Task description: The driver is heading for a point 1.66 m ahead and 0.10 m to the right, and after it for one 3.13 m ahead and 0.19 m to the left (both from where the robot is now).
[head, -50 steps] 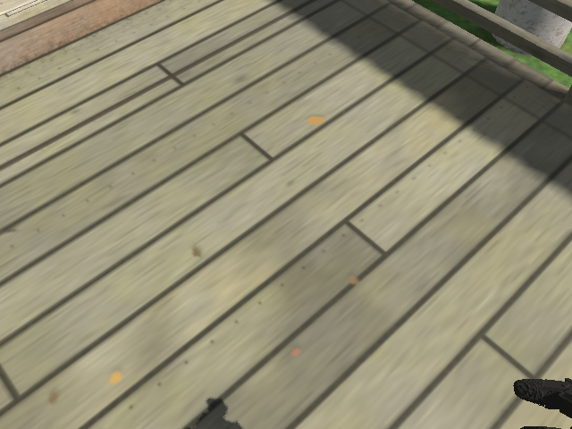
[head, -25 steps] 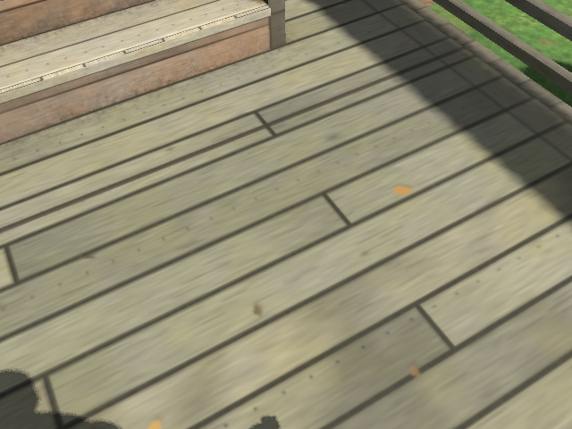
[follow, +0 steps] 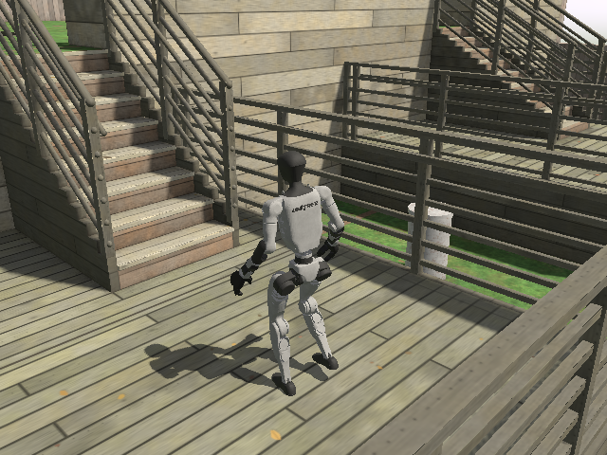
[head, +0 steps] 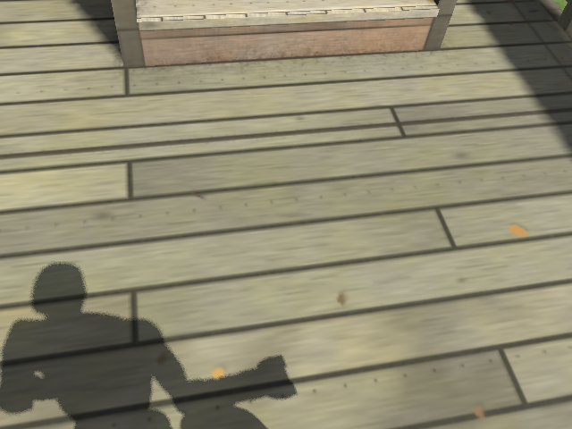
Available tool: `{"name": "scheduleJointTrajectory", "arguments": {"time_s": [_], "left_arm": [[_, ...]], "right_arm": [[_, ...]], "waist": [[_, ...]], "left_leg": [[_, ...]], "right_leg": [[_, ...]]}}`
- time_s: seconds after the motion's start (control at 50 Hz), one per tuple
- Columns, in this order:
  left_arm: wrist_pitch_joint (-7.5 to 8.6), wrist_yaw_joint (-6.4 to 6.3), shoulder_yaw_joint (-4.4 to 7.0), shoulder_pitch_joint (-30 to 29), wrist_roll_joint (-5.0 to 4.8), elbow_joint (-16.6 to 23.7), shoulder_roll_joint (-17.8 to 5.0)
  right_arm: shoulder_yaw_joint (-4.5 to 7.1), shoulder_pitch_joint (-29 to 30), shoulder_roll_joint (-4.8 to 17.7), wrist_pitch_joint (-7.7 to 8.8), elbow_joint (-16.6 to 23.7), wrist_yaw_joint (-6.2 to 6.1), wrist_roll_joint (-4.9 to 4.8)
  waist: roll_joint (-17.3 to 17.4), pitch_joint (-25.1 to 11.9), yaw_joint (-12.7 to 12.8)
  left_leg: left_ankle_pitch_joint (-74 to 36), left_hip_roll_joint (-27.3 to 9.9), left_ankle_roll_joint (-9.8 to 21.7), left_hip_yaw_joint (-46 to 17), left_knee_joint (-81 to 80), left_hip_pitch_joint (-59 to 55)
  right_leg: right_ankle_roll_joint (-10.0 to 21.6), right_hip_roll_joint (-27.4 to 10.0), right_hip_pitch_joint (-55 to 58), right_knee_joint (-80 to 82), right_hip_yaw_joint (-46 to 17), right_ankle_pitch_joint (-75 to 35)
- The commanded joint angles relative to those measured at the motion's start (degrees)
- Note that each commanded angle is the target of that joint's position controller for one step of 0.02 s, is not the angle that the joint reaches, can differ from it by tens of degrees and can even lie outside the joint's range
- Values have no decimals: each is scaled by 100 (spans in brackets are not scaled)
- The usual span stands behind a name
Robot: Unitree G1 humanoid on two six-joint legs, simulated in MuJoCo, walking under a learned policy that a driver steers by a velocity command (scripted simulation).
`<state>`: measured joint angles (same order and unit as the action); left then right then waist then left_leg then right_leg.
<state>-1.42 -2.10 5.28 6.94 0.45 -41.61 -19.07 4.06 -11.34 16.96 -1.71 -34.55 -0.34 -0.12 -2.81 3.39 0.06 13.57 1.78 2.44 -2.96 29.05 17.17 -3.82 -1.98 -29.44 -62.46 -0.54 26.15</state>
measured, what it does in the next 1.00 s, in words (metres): walks ahead: right foot, then left foot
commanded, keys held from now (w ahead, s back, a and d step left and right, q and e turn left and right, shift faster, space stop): q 0.14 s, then no key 0.18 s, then w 0.68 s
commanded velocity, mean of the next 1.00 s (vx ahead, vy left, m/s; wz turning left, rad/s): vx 0.23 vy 0.00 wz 0.22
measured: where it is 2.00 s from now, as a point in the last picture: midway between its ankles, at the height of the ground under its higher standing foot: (218, 289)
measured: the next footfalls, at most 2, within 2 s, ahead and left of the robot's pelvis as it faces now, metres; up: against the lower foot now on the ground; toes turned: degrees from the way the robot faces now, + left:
right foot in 0.34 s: +0.07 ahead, -0.13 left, +0.00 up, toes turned +12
left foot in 0.72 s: +0.11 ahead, +0.15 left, +0.00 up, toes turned +10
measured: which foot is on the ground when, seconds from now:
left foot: down 0.00-0.36, up 0.38-0.70, down 0.72-1.00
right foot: up 0.00-0.32, down 0.34-0.72, up 0.74-1.00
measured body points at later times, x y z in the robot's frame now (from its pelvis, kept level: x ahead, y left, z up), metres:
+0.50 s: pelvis +0.02 -0.02 +0.01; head +0.03 -0.03 +0.45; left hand +0.07 +0.27 -0.10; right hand +0.23 -0.26 -0.10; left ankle -0.01 +0.11 -0.68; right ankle +0.03 -0.14 -0.74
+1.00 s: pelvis +0.17 +0.07 +0.01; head +0.19 +0.09 +0.46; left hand +0.31 +0.35 -0.09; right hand +0.23 -0.20 -0.11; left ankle +0.07 +0.14 -0.74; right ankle +0.34 -0.07 -0.68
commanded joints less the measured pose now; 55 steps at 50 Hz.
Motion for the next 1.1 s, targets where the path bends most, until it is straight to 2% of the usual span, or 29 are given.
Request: {"name": "scheduleJointTrajectory", "arguments": {"time_s": [0.02,0.14,0.26,0.3,0.32,0.34,0.36,0.38,0.4,0.42,0.46,0.5,0.54,0.58,0.6,0.64,0.66,0.68,0.7,0.72,0.74,0.76,0.78,0.8,0.84,0.9,0.98,1.04,1.1], "left_arm": [[100,-20,155,-66,0,421,-501],[136,40,64,-311,-32,527,-287],[201,164,35,-179,-92,540,-293],[249,220,15,14,-89,507,-217],[282,241,-2,180,-47,459,-153],[306,239,-13,323,58,452,-242],[298,215,8,424,152,498,-557],[313,229,8,448,214,375,-619],[355,218,32,425,122,434,-630],[363,160,64,548,47,348,-717],[388,62,41,654,-94,270,-673],[394,31,3,850,-102,233,-541],[401,40,8,943,-105,223,-528],[398,68,42,1021,-137,209,-633],[392,93,61,1096,-157,191,-705],[370,146,80,1161,-216,172,-803],[354,166,67,1104,-246,177,-796],[349,183,30,1120,-237,167,-707],[364,201,-46,1126,-194,152,-507],[408,238,-180,1001,-103,220,-122],[531,224,-294,979,-52,569,246],[620,164,-142,752,-227,674,-323],[657,181,-53,696,-321,656,-587],[674,208,-61,680,-297,569,-541],[687,269,-60,619,-144,508,-412],[641,345,-115,492,-92,521,-195],[653,381,-247,-320,-104,771,72],[690,473,-278,-880,-155,941,76],[719,561,-248,-1107,-169,1064,-45]], "right_arm": [[222,282,889,101,405,-115,-17],[277,169,1030,49,343,-180,-21],[199,287,928,-20,275,-86,16],[146,433,833,-39,251,-78,-23],[104,486,734,-42,234,-87,-60],[30,266,523,-14,170,-96,-13],[-55,-92,251,21,111,-83,112],[28,152,490,67,239,-110,37],[122,417,869,113,247,-136,36],[191,535,966,151,228,-119,-16],[195,344,804,189,59,-73,-6],[104,484,485,294,15,-6,-34],[19,681,240,414,26,43,-50],[-35,790,127,501,33,95,-69],[-31,800,171,527,25,120,-85],[0,624,309,560,-35,163,-129],[17,387,342,572,-132,175,-143],[55,66,412,570,-277,169,-145],[111,-405,521,564,-424,131,-177],[186,-1094,762,576,-546,67,-170],[336,-1523,1528,554,-563,43,-60],[308,-1613,1366,620,-634,109,-4],[166,-1274,974,683,-611,133,-22],[89,-1042,735,719,-578,139,11],[12,-737,554,700,-549,129,38],[7,-778,569,704,-603,91,7],[17,-992,694,668,-819,21,-30],[35,-1320,806,647,-1023,2,-79],[62,-1426,867,591,-1181,-8,-117]], "waist": [[1108,-857,68],[1108,-812,-89],[1169,-833,-176],[1120,-836,-13],[1055,-825,134],[742,-996,114],[-404,-1120,-127],[-1184,-705,-113],[-940,-343,125],[-860,-107,183],[-656,59,135],[-508,4,253],[-582,-100,350],[-711,-146,397],[-740,-141,408],[-699,-135,299],[-619,-146,133],[-503,-215,-28],[-395,-365,-261],[145,-691,-593],[1760,-1004,-586],[1528,-770,-715],[1303,-188,-528],[1198,-13,-422],[944,94,-234],[822,27,-174],[747,156,-374],[686,292,-536],[677,328,-444]], "left_leg": [[-2256,-1272,1051,-1532,-935,-969],[-1453,-1148,1073,-1958,-856,-1017],[-1653,-1160,1082,-2316,-601,-691],[-1761,-1026,948,-2337,-429,-628],[-1580,-873,765,-2259,-348,-455],[-500,-617,444,-2041,-218,-124],[1192,49,55,-1263,760,424],[1885,367,-175,-620,1086,948],[1816,129,-346,-525,1934,1245],[1637,100,-406,-426,2501,1731],[1141,-144,-494,-330,2876,2262],[744,-216,-500,-13,2578,2210],[487,-227,-490,231,1886,1741],[447,-193,-450,371,1115,1096],[489,-161,-426,431,845,838],[257,-125,-315,507,305,264],[-125,-94,-231,554,-92,-222],[-269,-30,-164,578,-301,-806],[-197,-82,-67,468,-405,-1524],[262,-794,158,-477,-732,-2445],[1477,-2155,911,-2769,-1335,-3215],[2593,-2464,1486,-3864,-1792,-2707],[2743,-2269,1382,-3363,-1854,-2436],[2164,-1958,1213,-2762,-1880,-2204],[794,-1572,996,-1903,-1982,-1805],[-612,-1350,1007,-1156,-2158,-1565],[-1425,-1133,888,-458,-2218,-1244],[-1341,-1268,871,-387,-2241,-1283],[-1821,-1532,766,-402,-1965,-1862]], "right_leg": [[-76,62,-546,-405,-298,-509],[-152,242,-231,1197,-410,-616],[-4,250,706,2174,-284,-384],[113,263,1181,3041,-209,-805],[216,245,1663,3866,-165,-1533],[366,-130,2306,4165,-460,-2040],[782,-1117,2777,4368,-1469,-2295],[1625,-1669,2111,4833,-2565,-845],[1834,-1738,2003,5225,-2856,610],[1761,-1672,2111,5361,-2907,1166],[1563,-1457,2501,5357,-2561,910],[1437,-1163,2639,5386,-1993,321],[1386,-949,2515,5352,-1512,-267],[1406,-890,2217,5315,-1239,-569],[1455,-936,2088,5282,-1221,-580],[1509,-1075,1780,5170,-1286,-441],[1458,-1080,1529,5034,-1255,-373],[1368,-1019,1248,4817,-1203,-390],[1198,-882,884,4405,-1040,-429],[850,-461,287,3085,-548,-470],[454,177,-1147,1038,191,271],[444,128,-1771,-70,-276,663],[563,-182,-2151,-408,-409,122],[625,-319,-2117,-402,-371,-407],[587,-514,-1846,-19,-350,-1094],[375,-485,-1617,508,-134,-1812],[229,-289,-1085,2098,65,-2775],[306,-125,-736,2817,142,-3183],[549,-65,-747,3202,47,-2936]]}}
Velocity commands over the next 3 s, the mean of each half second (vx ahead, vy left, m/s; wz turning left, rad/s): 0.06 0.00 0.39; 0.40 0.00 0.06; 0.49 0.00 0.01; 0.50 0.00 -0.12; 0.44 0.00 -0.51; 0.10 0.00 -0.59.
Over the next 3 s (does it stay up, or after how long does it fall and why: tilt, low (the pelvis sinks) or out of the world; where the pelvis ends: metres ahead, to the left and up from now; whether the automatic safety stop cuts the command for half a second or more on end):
stays up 1.13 0.16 0.00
